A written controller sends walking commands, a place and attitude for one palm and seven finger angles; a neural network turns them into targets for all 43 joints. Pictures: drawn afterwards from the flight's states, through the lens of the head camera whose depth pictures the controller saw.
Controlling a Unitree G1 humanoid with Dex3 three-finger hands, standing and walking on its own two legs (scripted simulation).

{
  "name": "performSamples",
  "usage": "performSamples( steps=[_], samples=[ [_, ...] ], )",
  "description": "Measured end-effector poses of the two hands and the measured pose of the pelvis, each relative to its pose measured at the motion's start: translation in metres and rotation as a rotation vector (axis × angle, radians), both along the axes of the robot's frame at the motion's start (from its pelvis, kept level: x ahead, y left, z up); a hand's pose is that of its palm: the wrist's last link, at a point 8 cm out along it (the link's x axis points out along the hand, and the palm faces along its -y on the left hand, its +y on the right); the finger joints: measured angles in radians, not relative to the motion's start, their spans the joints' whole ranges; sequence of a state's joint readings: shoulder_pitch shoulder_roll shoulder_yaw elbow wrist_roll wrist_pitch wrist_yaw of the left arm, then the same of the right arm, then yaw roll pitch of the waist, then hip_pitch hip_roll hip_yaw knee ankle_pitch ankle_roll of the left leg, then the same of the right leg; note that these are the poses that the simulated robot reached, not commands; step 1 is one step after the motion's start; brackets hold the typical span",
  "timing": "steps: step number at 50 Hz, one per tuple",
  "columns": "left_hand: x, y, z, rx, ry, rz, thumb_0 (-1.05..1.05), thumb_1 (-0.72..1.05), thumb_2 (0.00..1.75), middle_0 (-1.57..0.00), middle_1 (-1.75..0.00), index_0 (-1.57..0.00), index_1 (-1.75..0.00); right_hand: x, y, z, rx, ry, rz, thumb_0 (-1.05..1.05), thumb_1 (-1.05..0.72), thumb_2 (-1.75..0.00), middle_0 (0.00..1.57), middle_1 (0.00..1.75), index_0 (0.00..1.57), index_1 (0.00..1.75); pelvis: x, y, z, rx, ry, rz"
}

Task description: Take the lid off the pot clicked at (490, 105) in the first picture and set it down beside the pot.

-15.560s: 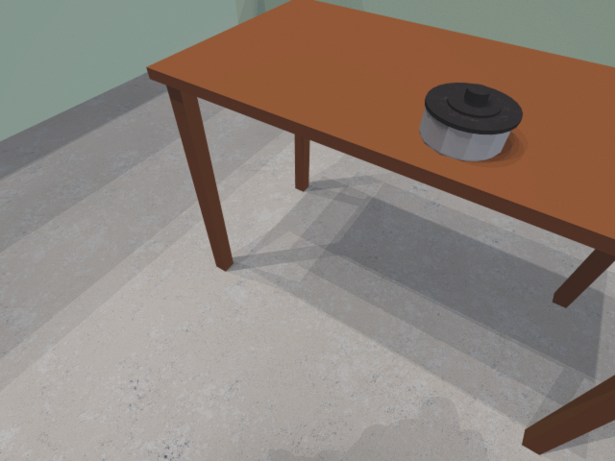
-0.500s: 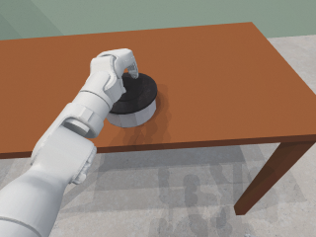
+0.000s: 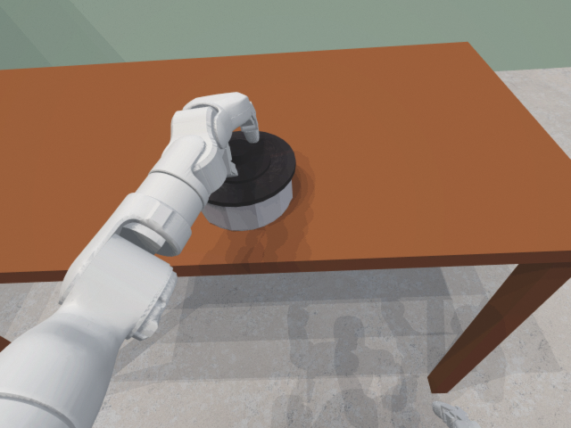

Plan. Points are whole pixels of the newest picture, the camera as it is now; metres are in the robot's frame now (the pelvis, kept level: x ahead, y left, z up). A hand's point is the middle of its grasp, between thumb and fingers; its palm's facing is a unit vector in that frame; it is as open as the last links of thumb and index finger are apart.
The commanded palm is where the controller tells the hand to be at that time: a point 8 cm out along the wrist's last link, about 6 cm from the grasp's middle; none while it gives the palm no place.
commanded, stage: close the fingers and squeeze the knob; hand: left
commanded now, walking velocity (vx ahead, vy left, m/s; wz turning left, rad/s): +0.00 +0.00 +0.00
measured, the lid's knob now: (238, 152) +0.48 +0.07 +0.15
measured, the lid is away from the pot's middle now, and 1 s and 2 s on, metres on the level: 0.00 0.00 0.01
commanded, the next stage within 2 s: lift the lid straight up in 1.10 s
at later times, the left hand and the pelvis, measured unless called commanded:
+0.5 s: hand (228, 153) +0.45 +0.08 +0.17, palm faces -0.34 -0.07 -0.94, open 7.8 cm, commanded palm +0.44 +0.08 +0.22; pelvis +0.00 -0.01 +0.00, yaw +0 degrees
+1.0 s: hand (233, 155) +0.44 +0.07 +0.17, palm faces -0.34 -0.08 -0.94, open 7.0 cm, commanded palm +0.43 +0.09 +0.22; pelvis +0.00 -0.01 +0.00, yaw +0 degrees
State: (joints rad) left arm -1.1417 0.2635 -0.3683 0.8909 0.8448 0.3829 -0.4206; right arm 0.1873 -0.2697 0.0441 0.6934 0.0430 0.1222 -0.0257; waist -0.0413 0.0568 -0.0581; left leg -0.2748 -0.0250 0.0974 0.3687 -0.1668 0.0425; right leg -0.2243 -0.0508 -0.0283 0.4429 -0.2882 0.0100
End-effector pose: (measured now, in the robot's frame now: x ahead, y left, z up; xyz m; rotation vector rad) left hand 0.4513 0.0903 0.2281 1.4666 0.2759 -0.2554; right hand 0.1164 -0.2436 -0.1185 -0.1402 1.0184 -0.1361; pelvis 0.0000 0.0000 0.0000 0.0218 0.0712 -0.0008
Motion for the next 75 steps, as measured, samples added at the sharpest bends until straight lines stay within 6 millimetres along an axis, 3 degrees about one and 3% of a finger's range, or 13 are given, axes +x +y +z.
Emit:
performSamples(
  steps=[12,26,50,75],
  samples=[
    [-0.008,0.000,0.001,0.026,-0.002,0.009,-0.01,0.00,1.08,-0.55,-0.79,-0.59,-0.80,0.001,0.000,-0.003,0.012,0.005,0.013,0.01,-0.91,-0.90,0.20,0.30,0.20,0.30,0.000,-0.002,0.000,0.001,-0.011,0.008],
    [-0.005,-0.005,0.003,0.026,0.006,0.012,0.00,0.17,0.97,-0.57,-0.93,-0.64,-0.94,-0.005,-0.008,-0.004,-0.005,0.020,0.007,0.01,-0.91,-0.90,0.20,0.30,0.20,0.30,-0.001,-0.007,0.000,0.002,-0.010,0.006],
    [-0.013,-0.011,0.003,0.000,0.003,-0.012,0.02,0.27,0.96,-0.62,-0.99,-0.69,-0.95,0.009,-0.005,0.001,0.004,-0.032,0.027,0.01,-0.91,-0.90,0.20,0.30,0.20,0.30,-0.003,-0.010,0.000,0.004,-0.028,-0.002],
    [-0.012,-0.006,0.005,-0.004,0.010,-0.032,0.01,0.26,0.95,-0.64,-0.99,-0.71,-0.93,-0.011,-0.009,-0.003,-0.007,-0.025,-0.015,0.01,-0.91,-0.90,0.20,0.30,0.20,0.30,-0.004,-0.005,0.001,0.002,-0.027,-0.011]
  ],
)
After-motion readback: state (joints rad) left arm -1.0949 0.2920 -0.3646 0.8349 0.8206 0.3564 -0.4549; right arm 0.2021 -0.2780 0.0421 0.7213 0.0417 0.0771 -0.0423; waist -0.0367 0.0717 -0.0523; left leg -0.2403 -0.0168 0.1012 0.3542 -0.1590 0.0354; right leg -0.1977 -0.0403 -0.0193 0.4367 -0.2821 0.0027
